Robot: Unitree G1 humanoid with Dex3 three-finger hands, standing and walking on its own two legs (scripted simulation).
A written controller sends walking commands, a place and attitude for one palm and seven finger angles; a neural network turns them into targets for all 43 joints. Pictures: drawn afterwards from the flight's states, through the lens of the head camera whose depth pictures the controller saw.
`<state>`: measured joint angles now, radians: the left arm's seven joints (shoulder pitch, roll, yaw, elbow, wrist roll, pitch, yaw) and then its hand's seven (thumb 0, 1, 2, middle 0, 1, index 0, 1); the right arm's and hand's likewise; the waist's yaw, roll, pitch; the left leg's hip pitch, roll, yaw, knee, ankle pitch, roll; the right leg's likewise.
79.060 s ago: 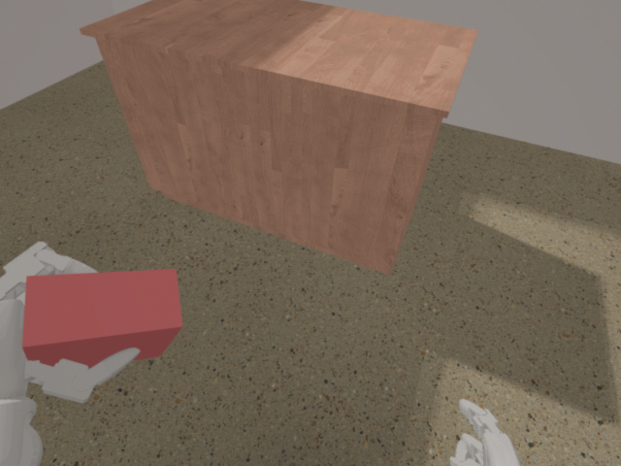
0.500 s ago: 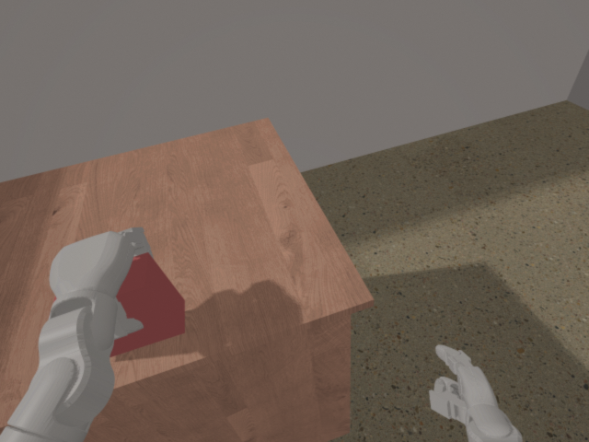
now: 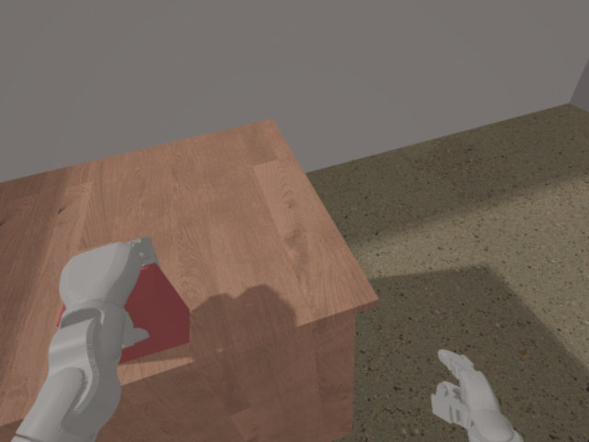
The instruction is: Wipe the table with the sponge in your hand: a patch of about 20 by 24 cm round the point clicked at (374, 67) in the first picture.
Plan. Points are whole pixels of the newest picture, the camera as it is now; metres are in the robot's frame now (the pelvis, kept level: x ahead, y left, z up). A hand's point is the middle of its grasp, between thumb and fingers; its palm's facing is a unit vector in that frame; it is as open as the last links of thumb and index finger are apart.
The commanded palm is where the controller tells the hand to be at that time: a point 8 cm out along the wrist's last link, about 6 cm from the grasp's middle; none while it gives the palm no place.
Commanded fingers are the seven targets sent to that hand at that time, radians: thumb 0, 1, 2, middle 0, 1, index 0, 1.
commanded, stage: wipe forward along the first lane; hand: left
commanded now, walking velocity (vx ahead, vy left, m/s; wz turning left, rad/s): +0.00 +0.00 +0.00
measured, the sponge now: (138, 323) +0.24 +0.27 +0.05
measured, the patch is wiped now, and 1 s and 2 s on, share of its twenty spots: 0.05 0.30 0.40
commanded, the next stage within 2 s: slide across to the middle lane in 1.64 s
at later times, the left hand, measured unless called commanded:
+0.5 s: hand (137, 271) +0.29 +0.28 +0.11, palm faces +0.01 -0.05 -1.00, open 9.9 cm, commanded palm +0.27 +0.28 +0.15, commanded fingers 0.00 0.10 1.30 -1.20 -1.60 -1.20 -1.60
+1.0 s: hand (143, 246) +0.34 +0.30 +0.10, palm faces -0.07 -0.01 -1.00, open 9.9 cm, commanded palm +0.32 +0.30 +0.14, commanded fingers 0.00 0.10 1.30 -1.20 -1.60 -1.20 -1.60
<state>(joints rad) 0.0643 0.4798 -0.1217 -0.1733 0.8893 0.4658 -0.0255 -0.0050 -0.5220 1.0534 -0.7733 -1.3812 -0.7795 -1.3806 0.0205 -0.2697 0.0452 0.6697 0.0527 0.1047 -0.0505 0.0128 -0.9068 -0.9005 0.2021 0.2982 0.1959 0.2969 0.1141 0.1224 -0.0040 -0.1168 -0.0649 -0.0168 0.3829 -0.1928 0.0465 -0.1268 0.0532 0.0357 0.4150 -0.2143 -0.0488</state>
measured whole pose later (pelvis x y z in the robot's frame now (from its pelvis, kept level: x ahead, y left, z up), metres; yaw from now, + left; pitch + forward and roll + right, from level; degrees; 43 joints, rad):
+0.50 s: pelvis +0.01 -0.01 +0.00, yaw +1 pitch -2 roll +1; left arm -0.12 0.50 -0.09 0.09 0.90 0.39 -0.03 -0.01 -0.54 1.06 -0.79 -1.38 -0.79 -1.37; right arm 0.07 -0.29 0.04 0.69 0.06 0.10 -0.07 0.01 -0.91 -0.90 0.20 0.30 0.20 0.30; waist 0.09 0.12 -0.02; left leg -0.17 -0.06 -0.03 0.40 -0.20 0.03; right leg -0.17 0.06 0.02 0.43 -0.22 -0.06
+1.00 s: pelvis +0.01 -0.02 -0.01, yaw +2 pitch +2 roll +0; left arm -0.37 0.55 -0.05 0.44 0.92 0.25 -0.05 -0.01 -0.55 1.07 -0.80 -1.37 -0.81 -1.37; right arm 0.13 -0.30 0.03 0.69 0.08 0.11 -0.07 0.01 -0.91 -0.90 0.20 0.30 0.20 0.30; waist 0.05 0.10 -0.05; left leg -0.27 -0.04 -0.06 0.47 -0.23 0.02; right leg -0.26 0.08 -0.01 0.47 -0.24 -0.08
